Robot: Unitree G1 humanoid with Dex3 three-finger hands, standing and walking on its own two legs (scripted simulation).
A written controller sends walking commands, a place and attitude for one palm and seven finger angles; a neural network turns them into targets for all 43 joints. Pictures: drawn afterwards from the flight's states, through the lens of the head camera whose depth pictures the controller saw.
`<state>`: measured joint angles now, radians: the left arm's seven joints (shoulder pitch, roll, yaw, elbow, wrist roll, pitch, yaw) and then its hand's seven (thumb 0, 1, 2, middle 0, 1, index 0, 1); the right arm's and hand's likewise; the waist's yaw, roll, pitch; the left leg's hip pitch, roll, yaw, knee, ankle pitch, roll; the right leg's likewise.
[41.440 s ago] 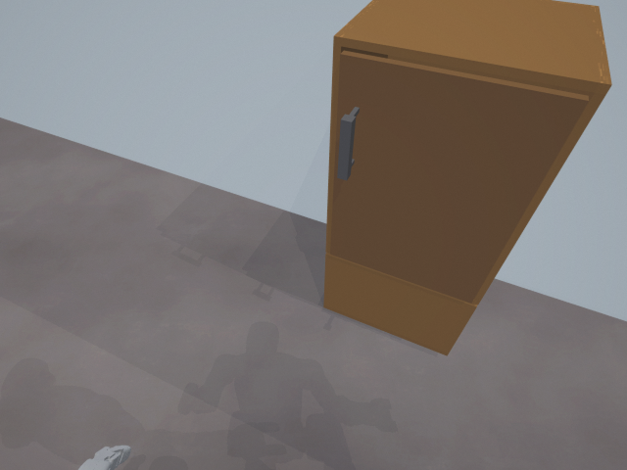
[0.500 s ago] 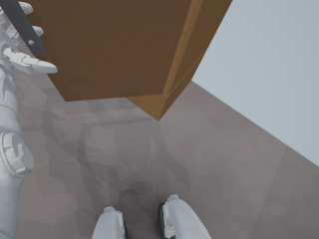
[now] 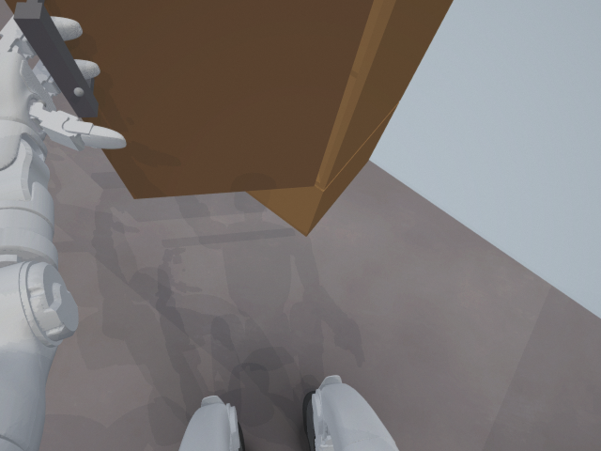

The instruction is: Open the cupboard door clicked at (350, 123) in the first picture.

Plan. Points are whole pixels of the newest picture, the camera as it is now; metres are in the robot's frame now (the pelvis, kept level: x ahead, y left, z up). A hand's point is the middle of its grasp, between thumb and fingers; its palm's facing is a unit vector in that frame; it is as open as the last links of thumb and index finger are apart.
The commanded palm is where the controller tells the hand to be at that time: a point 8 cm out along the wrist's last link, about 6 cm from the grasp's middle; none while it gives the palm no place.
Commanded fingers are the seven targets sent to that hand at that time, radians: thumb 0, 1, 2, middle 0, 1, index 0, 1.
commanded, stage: slide the fingers in behind the handle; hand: left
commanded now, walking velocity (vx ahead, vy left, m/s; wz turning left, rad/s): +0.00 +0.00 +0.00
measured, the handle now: (64, 55) +0.60 +0.23 +0.08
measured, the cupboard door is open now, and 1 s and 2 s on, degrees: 45 45 89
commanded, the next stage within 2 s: close the thumb around the handle in 0.02 s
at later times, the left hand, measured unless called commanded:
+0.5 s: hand (78, 91) +0.54 +0.21 +0.08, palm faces +0.02 -1.00 -0.02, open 10.0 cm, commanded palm +0.52 +0.24 +0.07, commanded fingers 0.00 0.62 0.78 -0.38 -1.32 -0.38 -1.32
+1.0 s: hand (82, 92) +0.54 +0.20 +0.08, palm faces +0.04 -1.00 -0.02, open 5.9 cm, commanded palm +0.51 +0.24 +0.07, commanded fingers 0.00 0.90 0.90 -0.40 -1.35 -0.40 -1.35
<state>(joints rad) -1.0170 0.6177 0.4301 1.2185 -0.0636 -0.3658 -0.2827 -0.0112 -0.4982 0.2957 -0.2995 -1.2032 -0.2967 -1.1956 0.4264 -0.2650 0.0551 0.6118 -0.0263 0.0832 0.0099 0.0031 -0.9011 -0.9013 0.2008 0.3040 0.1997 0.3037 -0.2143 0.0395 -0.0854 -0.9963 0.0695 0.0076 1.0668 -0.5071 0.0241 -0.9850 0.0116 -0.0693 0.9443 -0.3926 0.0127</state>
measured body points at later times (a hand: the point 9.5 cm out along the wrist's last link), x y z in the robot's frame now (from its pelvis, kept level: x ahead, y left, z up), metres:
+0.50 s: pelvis -0.01 +0.00 +0.00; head +0.16 +0.02 +0.41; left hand +0.53 +0.26 +0.08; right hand -0.03 -0.27 -0.10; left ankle -0.01 +0.10 -0.67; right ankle +0.02 -0.14 -0.67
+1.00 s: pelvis +0.00 +0.00 +0.00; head +0.15 +0.02 +0.42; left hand +0.53 +0.26 +0.08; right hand -0.03 -0.26 -0.10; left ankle -0.01 +0.10 -0.67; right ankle +0.02 -0.14 -0.67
